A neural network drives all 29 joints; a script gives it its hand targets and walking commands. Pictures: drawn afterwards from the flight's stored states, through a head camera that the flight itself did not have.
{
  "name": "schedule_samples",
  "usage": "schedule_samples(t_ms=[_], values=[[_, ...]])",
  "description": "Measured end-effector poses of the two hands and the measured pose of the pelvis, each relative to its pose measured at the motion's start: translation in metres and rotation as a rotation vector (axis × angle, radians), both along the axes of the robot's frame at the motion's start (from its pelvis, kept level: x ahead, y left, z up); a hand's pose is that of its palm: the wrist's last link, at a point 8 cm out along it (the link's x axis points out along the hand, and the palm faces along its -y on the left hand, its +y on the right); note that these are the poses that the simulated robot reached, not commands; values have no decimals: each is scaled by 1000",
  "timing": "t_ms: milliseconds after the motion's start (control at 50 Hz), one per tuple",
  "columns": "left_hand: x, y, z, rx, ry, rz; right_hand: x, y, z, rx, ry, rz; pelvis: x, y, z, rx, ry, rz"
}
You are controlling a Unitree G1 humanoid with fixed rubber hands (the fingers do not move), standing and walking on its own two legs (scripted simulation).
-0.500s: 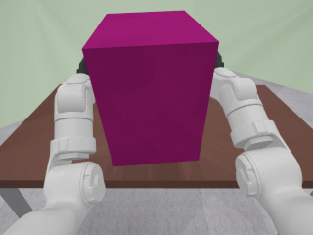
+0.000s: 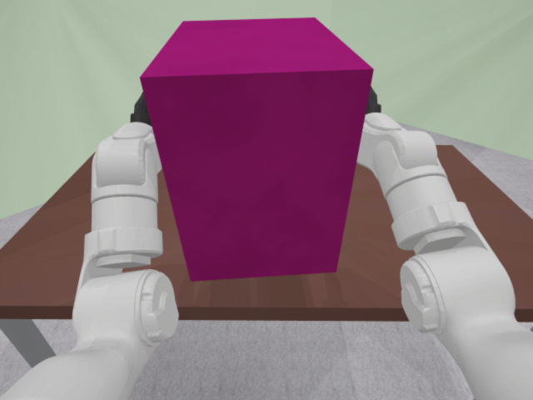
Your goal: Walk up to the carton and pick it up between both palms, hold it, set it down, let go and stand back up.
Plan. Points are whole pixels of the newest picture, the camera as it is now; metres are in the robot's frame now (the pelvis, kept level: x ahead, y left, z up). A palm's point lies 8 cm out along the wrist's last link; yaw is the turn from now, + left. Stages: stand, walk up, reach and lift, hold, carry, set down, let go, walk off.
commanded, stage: hold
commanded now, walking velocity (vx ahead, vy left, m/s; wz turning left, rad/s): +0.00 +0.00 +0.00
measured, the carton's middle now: (256, 141) +0.41 +0.01 +0.27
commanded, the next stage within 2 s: none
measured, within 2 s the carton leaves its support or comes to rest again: neither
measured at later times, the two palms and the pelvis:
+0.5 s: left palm (144, 138) +0.37 +0.16 +0.29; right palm (365, 126) +0.37 -0.14 +0.31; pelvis +0.00 +0.00 +0.00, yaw +0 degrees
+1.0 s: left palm (145, 139) +0.37 +0.16 +0.29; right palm (366, 124) +0.37 -0.14 +0.31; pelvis +0.00 +0.00 +0.00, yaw +0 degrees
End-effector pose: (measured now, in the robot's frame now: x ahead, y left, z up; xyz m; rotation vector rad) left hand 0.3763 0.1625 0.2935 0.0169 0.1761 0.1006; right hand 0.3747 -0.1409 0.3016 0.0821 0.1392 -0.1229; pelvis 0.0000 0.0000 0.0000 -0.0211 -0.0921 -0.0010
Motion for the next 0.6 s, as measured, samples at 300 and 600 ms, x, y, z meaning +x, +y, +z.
schedule_samples(t_ms=[300, 600], values=[[1, 2, 1, -2, -11, -2, 1, 2, 0, 2, -8, -1, 1, 1, 0, -1, 3, 5], [-3, -1, -6, -5, -10, -15, -6, -1, 4, -6, -5, -13, 1, 4, 0, -2, 0, 0]])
